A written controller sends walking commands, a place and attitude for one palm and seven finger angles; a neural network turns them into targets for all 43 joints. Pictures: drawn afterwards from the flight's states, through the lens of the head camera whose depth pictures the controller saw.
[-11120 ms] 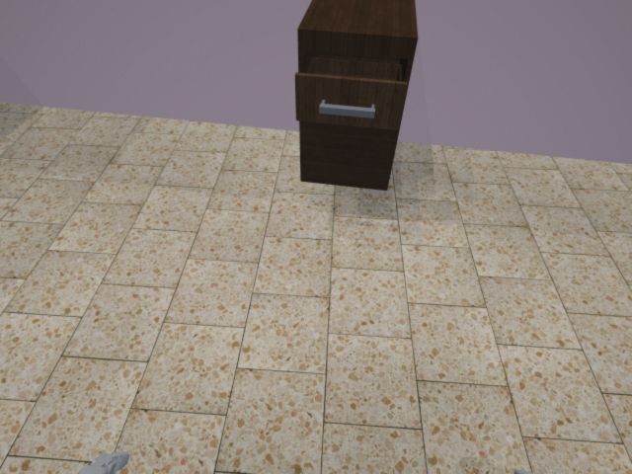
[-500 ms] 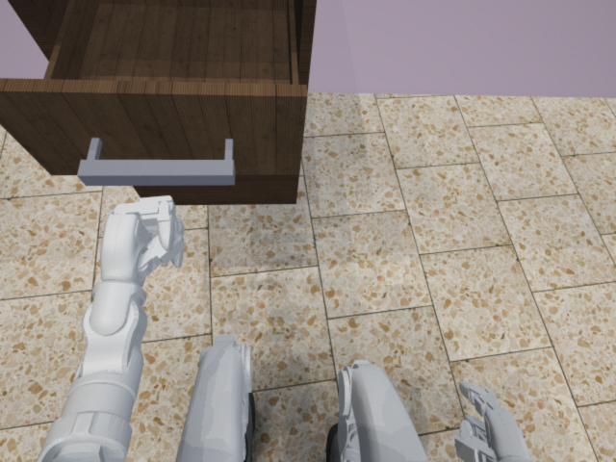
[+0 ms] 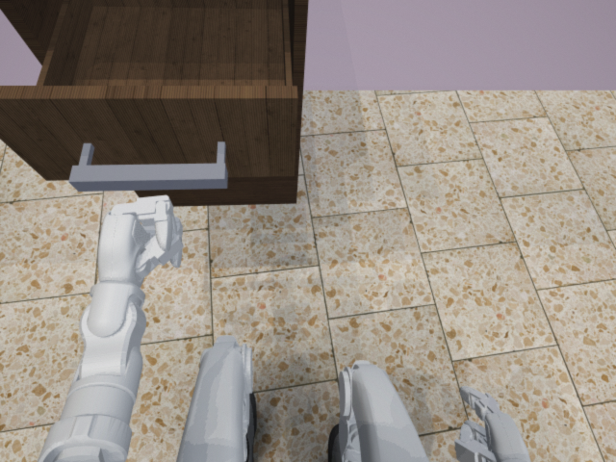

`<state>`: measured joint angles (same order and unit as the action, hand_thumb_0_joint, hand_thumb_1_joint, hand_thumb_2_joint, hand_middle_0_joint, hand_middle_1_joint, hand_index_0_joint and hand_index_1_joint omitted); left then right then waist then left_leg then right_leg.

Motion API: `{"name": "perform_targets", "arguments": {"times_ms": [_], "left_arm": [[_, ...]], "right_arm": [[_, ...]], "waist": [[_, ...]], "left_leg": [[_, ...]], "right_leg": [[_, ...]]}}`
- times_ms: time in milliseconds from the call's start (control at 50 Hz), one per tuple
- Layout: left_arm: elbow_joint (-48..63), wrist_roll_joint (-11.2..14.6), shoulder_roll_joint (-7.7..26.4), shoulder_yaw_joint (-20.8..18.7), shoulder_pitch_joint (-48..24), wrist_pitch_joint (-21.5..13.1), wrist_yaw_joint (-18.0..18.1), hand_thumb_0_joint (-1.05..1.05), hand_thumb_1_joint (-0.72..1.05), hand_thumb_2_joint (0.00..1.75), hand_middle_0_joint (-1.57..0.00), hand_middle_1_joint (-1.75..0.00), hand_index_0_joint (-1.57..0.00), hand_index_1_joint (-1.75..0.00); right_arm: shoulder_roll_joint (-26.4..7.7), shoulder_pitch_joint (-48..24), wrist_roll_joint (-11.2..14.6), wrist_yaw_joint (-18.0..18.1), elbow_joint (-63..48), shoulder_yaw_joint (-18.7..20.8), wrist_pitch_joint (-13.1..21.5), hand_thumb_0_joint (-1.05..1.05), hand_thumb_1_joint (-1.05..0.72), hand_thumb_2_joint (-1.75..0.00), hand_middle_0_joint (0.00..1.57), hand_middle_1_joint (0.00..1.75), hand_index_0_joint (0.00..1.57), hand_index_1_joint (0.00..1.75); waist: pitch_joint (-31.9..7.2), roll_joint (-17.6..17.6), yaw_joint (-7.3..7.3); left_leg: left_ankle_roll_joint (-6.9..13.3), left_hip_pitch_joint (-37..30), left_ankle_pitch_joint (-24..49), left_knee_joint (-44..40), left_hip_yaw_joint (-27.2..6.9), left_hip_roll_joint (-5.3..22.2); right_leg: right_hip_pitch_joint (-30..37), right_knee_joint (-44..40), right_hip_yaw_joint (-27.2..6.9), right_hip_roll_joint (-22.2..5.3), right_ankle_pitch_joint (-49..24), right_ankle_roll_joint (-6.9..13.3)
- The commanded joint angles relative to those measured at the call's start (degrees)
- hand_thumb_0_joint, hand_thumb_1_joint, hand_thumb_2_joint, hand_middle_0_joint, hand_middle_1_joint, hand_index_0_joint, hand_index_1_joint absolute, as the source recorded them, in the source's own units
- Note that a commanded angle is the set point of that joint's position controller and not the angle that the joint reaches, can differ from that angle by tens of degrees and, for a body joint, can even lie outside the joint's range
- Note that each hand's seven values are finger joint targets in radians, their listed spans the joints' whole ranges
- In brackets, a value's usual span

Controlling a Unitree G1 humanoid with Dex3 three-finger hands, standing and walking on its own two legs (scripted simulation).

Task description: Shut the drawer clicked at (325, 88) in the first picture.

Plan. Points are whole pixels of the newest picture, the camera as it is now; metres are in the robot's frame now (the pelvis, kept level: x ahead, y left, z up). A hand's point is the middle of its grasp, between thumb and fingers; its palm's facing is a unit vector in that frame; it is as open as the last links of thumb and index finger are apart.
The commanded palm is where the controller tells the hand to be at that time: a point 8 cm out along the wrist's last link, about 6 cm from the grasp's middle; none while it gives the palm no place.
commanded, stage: push the drawer shut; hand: left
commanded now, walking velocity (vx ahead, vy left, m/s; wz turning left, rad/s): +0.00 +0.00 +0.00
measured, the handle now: (153, 163) +0.49 +0.24 +0.00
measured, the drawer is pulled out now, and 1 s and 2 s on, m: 0.20 0.14 0.01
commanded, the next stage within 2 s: none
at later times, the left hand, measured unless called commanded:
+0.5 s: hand (171, 211) +0.42 +0.20 +0.00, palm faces +0.05 -1.00 -0.05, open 2.8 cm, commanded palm +0.42 +0.23 +0.00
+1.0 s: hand (175, 177) +0.47 +0.20 +0.00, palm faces +0.08 -1.00 -0.05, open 3.1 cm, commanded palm +0.47 +0.22 +0.00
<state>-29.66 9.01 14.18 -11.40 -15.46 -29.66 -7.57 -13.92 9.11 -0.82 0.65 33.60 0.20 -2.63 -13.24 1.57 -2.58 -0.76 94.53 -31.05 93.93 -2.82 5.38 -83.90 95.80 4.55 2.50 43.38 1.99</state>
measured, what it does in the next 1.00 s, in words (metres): stands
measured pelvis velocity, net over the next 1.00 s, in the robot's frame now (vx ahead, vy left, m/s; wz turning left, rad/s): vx -0.03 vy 0.01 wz -0.03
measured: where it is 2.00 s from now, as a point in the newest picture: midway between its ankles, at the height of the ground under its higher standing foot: outside the picture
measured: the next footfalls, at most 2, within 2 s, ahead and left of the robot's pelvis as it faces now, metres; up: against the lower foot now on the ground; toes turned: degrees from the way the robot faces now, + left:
none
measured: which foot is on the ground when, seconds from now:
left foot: down 0.00-1.00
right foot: down 0.00-1.00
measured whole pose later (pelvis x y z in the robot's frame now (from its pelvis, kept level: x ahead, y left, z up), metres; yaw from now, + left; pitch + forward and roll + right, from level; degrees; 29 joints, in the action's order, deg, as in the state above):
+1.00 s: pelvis -0.03 +0.01 -0.02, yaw -2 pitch +32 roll -6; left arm -58.8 3.5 24.0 -19.0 -44.8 -31.1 -6.8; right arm -14.1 13.0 -2.9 1.0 37.3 -2.2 -3.8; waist -11.8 1.6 -7.3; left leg 0.1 101.3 -28.5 97.3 -4.2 5.2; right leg -90.2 98.8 5.5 2.9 40.7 1.2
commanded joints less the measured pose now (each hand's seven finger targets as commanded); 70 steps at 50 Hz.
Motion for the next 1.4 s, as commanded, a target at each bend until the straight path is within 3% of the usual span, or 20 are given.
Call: {"name": "perform_targets", "arguments": {"times_ms": [0,60,160,180,220,300,360,460,560,580,600,700,720,780,840,1000,1200,1220,1280,1380], "left_arm": [[11.6,0.9,8.5,-3.5,-10.7,-3.6,0.1,0.00,0.90,0.90,-1.40,-1.60,-1.40,-1.60],[10.3,0.5,10.0,-4.3,-16.0,-3.9,0.6,0.00,0.90,0.90,-1.40,-1.60,-1.40,-1.60],[8.7,0.0,11.4,-4.7,-23.9,-5.0,0.6,0.00,0.90,0.90,-1.40,-1.60,-1.40,-1.60],[8.2,-0.1,11.5,-4.6,-24.6,-4.9,0.4,0.00,0.90,0.90,-1.40,-1.60,-1.40,-1.60],[7.0,-0.1,11.7,-4.9,-23.5,-4.3,-0.3,0.00,0.90,0.90,-1.40,-1.60,-1.40,-1.60],[0.8,0.3,12.5,-5.7,-23.9,-1.3,-1.2,0.00,0.90,0.90,-1.40,-1.60,-1.40,-1.60],[0.3,0.3,14.0,-6.9,-27.3,-0.7,-1.2,0.00,0.90,0.90,-1.40,-1.60,-1.40,-1.60],[0.1,-0.2,14.5,-6.6,-36.0,-2.3,-0.3,0.00,0.90,0.90,-1.40,-1.60,-1.40,-1.60],[-3.1,-1.3,16.1,-7.1,-42.1,-4.1,0.2,0.00,0.90,0.90,-1.40,-1.60,-1.40,-1.60],[-3.4,-1.8,17.3,-7.8,-42.7,-4.3,0.3,0.00,0.90,0.90,-1.40,-1.60,-1.40,-1.60],[-3.2,-2.0,16.0,-6.6,-43.8,-4.6,0.3,0.00,0.90,0.90,-1.40,-1.60,-1.40,-1.60],[-6.4,-3.0,15.3,-5.7,-48.3,-4.5,1.4,0.00,0.90,0.90,-1.40,-1.60,-1.40,-1.60],[-7.9,-3.2,16.3,-6.2,-49.5,-4.5,1.7,0.00,0.90,0.90,-1.40,-1.60,-1.40,-1.60],[-10.3,-3.9,17.5,-6.7,-52.8,-4.8,2.1,0.00,0.90,0.90,-1.40,-1.60,-1.40,-1.60],[-12.4,-4.1,20.5,-8.7,-54.9,-5.1,2.1,0.00,0.90,0.90,-1.40,-1.60,-1.40,-1.60],[-18.3,-5.0,24.2,-9.9,-61.5,-4.4,1.4,0.00,0.90,0.90,-1.40,-1.60,-1.40,-1.60],[-19.3,-5.2,28.3,-12.3,-66.0,-1.4,0.0,0.00,0.90,0.90,-1.40,-1.60,-1.40,-1.60],[-19.8,-5.2,28.6,-12.5,-66.0,-0.9,-0.3,0.00,0.90,0.90,-1.40,-1.60,-1.40,-1.60],[-19.4,-5.7,31.0,-14.1,-66.2,-0.3,-0.5,0.00,0.90,0.90,-1.40,-1.60,-1.40,-1.60],[-18.8,-6.4,29.2,-12.6,-68.3,0.8,-0.2,0.00,0.90,0.90,-1.40,-1.60,-1.40,-1.60]], "right_arm": [[-9.0,3.6,-0.2,0.6,-5.7,3.4,1.6,0.00,-0.90,-0.90,0.20,0.30,0.20,0.30],[-9.1,4.1,-0.4,0.9,-5.1,3.3,1.6,0.00,-0.90,-0.90,0.20,0.30,0.20,0.30],[-9.3,4.6,-0.7,1.5,-4.2,3.0,2.3,0.00,-0.90,-0.90,0.20,0.30,0.20,0.30],[-9.4,4.6,-0.8,1.5,-3.9,3.0,2.4,0.00,-0.90,-0.90,0.20,0.30,0.20,0.30],[-9.6,5.2,-0.8,1.4,-3.8,3.1,2.3,0.00,-0.90,-0.90,0.20,0.30,0.20,0.30],[-9.9,6.0,-0.6,1.3,-3.9,2.8,1.3,0.00,-0.90,-0.90,0.20,0.30,0.20,0.30],[-9.9,6.5,-0.5,1.4,-4.0,2.7,1.0,0.00,-0.90,-0.90,0.20,0.30,0.20,0.30],[-9.9,7.6,-0.8,1.6,-2.5,2.5,1.2,0.00,-0.90,-0.90,0.20,0.30,0.20,0.30],[-10.3,8.6,-1.4,1.7,-1.0,2.3,1.4,0.00,-0.90,-0.90,0.20,0.30,0.20,0.30],[-10.6,8.8,-1.6,1.7,-0.9,2.4,1.3,0.00,-0.90,-0.90,0.20,0.30,0.20,0.30],[-10.5,8.7,-1.6,1.5,-0.8,2.3,1.2,0.00,-0.90,-0.90,0.20,0.30,0.20,0.30],[-11.0,9.6,-2.0,1.2,-0.2,2.4,0.8,0.00,-0.90,-0.90,0.20,0.30,0.20,0.30],[-11.2,9.7,-2.1,1.3,0.1,2.3,0.6,0.00,-0.90,-0.90,0.20,0.30,0.20,0.30],[-11.2,10.1,-2.2,1.2,0.4,2.0,0.5,0.00,-0.90,-0.90,0.20,0.30,0.20,0.30],[-11.4,10.4,-2.4,1.3,0.5,1.7,0.1,0.00,-0.90,-0.90,0.20,0.30,0.20,0.30],[-11.8,11.6,-2.6,1.2,0.9,1.0,-0.5,0.00,-0.90,-0.90,0.20,0.30,0.20,0.30],[-12.1,14.3,-2.8,1.0,1.1,0.7,-1.6,0.00,-0.90,-0.90,0.20,0.30,0.20,0.30],[-12.1,14.5,-2.8,1.0,1.2,0.7,-1.7,0.00,-0.90,-0.90,0.20,0.30,0.20,0.30],[-12.2,15.2,-2.9,0.9,1.0,0.6,-2.2,0.00,-0.90,-0.90,0.20,0.30,0.20,0.30],[-12.0,16.4,-3.2,0.4,1.4,0.8,-2.6,0.00,-0.90,-0.90,0.20,0.30,0.20,0.30]], "waist": [[-26.9,2.1,-0.51],[-25.4,2.4,-1.79],[-27.6,3.6,-2.89],[-28.5,5.6,-2.52],[-30.7,6.0,-2.03],[-28.2,2.4,-2.52],[-28.0,3.3,-2.73],[-27.5,4.7,-4.32],[-28.1,6.0,-5.13],[-28.9,7.1,-4.66],[-29.4,8.9,-4.70],[-29.4,9.5,-5.68],[-28.6,8.4,-6.07],[-27.8,9.5,-6.41],[-28.7,7.8,-6.74],[-26.9,9.1,-8.32],[-31.1,11.8,-8.78],[-31.3,10.9,-8.93],[-32.3,11.9,-8.41],[-32.5,13.4,-9.32]], "left_leg": [[2.7,-29.5,11.8,-7.0,-0.1,-3.2],[2.7,-28.7,10.5,-6.2,-0.3,-3.1],[2.8,-28.9,9.5,-5.0,-0.6,-3.2],[2.6,-30.0,10.1,-5.2,-0.6,-3.2],[2.4,-32.1,12.3,-5.4,-0.8,-3.0],[2.8,-28.6,10.0,-5.6,-0.7,-3.0],[2.9,-28.3,9.1,-5.7,-0.8,-3.1],[2.8,-29.4,7.3,-5.7,-1.6,-3.0],[2.7,-30.3,5.6,-5.6,-2.3,-3.0],[2.5,-31.6,5.5,-6.1,-2.6,-2.9],[2.3,-33.1,5.2,-6.6,-3.0,-3.0],[2.1,-35.4,2.3,-8.2,-4.9,-2.8],[2.2,-34.6,1.0,-8.2,-5.0,-2.7],[2.3,-33.2,-1.5,-8.3,-4.8,-2.9],[2.6,-30.7,-1.0,-7.1,-4.1,-2.8],[2.9,-27.4,-3.3,-6.0,-4.1,-2.6],[3.2,-29.0,4.1,-3.5,-4.1,-1.9],[3.3,-28.1,4.1,-3.1,-4.0,-1.9],[3.3,-29.1,6.9,-2.9,-4.2,-1.6],[3.1,-31.6,8.4,-2.9,-4.9,-1.3]], "right_leg": [[7.1,-15.3,-2.8,0.9,-21.0,-0.4],[5.3,-15.2,-2.8,1.1,-20.1,-0.4],[3.8,-14.8,-2.9,1.2,-18.4,-0.5],[3.7,-14.7,-2.8,1.0,-18.8,-0.3],[4.1,-14.3,-2.5,1.1,-21.0,-0.2],[5.1,-15.1,-2.7,1.2,-20.0,-0.6],[4.4,-15.0,-2.7,1.3,-18.2,-0.7],[1.1,-14.7,-2.1,1.4,-15.7,-0.6],[-1.7,-14.0,-1.5,1.4,-13.8,-0.4],[-2.3,-13.8,-1.2,1.4,-13.5,-0.3],[-3.3,-13.7,-1.0,1.3,-13.3,-0.1],[-6.3,-13.2,-0.2,1.2,-12.1,0.0],[-6.5,-13.4,-0.3,1.3,-11.5,-0.1],[-6.9,-13.5,-0.4,1.2,-10.0,-0.2],[-5.2,-13.5,-1.0,1.4,-10.0,-0.3],[-7.1,-13.0,-1.2,1.8,-8.5,-0.2],[-7.1,-11.9,-0.9,2.2,-12.4,-0.2],[-6.4,-12.0,-1.2,2.3,-12.5,-0.3],[-6.3,-11.4,-0.8,2.4,-13.8,-0.2],[-8.3,-11.1,-0.1,2.5,-14.7,-0.1]]}}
